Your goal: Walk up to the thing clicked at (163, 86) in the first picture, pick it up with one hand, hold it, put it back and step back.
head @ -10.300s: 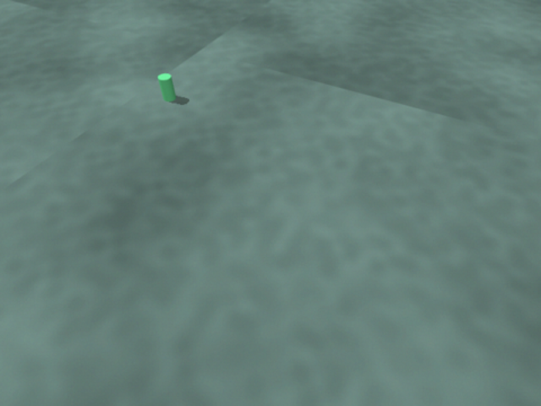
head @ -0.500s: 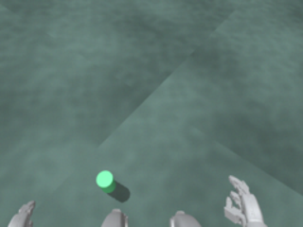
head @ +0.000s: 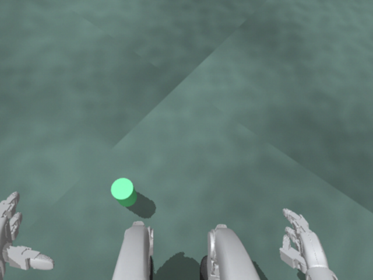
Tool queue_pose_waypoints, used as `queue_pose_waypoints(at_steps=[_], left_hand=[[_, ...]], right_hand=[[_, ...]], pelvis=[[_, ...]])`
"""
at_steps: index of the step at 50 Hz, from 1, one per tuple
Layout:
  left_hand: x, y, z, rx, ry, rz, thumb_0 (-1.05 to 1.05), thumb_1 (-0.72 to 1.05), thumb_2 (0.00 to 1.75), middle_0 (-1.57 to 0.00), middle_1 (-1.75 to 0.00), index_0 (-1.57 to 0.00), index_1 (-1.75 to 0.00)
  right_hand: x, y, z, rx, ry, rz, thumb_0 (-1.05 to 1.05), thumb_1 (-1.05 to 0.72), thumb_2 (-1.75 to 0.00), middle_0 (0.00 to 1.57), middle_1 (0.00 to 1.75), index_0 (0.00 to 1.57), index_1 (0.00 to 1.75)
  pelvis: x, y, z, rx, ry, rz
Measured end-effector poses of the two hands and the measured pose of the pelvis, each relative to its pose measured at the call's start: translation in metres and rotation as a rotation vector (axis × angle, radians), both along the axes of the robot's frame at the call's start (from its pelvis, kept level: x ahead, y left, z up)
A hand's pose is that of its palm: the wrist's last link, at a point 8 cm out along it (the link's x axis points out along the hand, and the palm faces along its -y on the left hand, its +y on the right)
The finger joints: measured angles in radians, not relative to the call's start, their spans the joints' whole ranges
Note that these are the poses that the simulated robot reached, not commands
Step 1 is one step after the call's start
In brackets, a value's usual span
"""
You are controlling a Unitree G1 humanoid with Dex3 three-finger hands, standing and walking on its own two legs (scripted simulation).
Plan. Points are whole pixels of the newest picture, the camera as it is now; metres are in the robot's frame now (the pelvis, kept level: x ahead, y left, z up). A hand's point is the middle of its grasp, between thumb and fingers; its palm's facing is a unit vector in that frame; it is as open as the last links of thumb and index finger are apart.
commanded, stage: go down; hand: left
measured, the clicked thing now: (125, 193) +0.41 +0.21 -0.54
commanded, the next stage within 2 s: approach in 1.64 s
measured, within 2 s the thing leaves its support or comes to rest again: neither
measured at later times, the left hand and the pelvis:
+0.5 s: hand (34, 208) +0.29 +0.36 -0.18, palm faces +0.17 -0.97 -0.15, open 17.2 cm; pelvis -0.04 -0.01 -0.13, yaw -3 degrees
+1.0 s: hand (37, 200) +0.31 +0.38 -0.21, palm faces +0.15 -0.98 -0.10, open 17.6 cm; pelvis -0.05 -0.01 -0.20, yaw -5 degrees
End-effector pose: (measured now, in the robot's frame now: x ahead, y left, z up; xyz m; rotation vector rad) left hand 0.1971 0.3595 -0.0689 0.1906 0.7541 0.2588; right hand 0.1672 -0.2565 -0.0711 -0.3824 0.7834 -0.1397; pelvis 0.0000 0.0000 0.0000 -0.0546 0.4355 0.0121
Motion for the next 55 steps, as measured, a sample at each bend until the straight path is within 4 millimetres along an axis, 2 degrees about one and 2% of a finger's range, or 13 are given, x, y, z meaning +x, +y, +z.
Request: queue_pose_waypoints(at_steps=[5, 12, 20, 31, 55], left_hand=[[0.022, 0.016, -0.025, -0.011, -0.117, -0.019, -0.01, -0.5, 0.02, -0.08, -0.03, -0.07, -0.03], [0.032, 0.031, -0.054, -0.032, -0.206, -0.034, -0.01, -0.46, 0.04, -0.05, -0.03, -0.05, -0.02], [0.047, 0.048, -0.077, -0.04, -0.313, -0.048, -0.01, -0.44, 0.06, -0.03, -0.04, -0.03, -0.03], [0.072, 0.058, -0.103, -0.068, -0.398, -0.088, -0.01, -0.49, 0.08, -0.02, -0.06, -0.03, -0.05], [0.092, 0.074, -0.133, -0.085, -0.514, -0.11, -0.01, -0.6, 0.07, -0.04, -0.09, -0.05, -0.08]], right_hand=[[-0.006, -0.006, -0.042, -0.011, 0.048, 0.007, 0.01, -0.89, -0.89, 0.2, 0.3, 0.21, 0.3], [-0.02, -0.011, -0.094, -0.013, 0.127, 0.024, 0.01, -0.89, -0.89, 0.2, 0.3, 0.21, 0.3], [-0.037, -0.015, -0.139, -0.034, 0.185, 0.039, 0.01, -0.88, -0.89, 0.2, 0.3, 0.21, 0.3], [-0.057, -0.022, -0.174, -0.071, 0.227, 0.035, 0.0, -0.88, -0.89, 0.2, 0.3, 0.21, 0.3], [-0.071, -0.026, -0.225, -0.102, 0.25, 0.068, 0.0, -0.89, -0.9, 0.2, 0.3, 0.21, 0.3]], pelvis=[[-0.011, -0.002, -0.035, -0.005, 0.05, -0.009], [-0.022, -0.005, -0.075, -0.01, 0.1, -0.017], [-0.035, -0.008, -0.113, -0.019, 0.125, -0.026], [-0.044, -0.007, -0.151, -0.035, 0.138, -0.042], [-0.055, -0.006, -0.206, -0.044, 0.121, -0.058]])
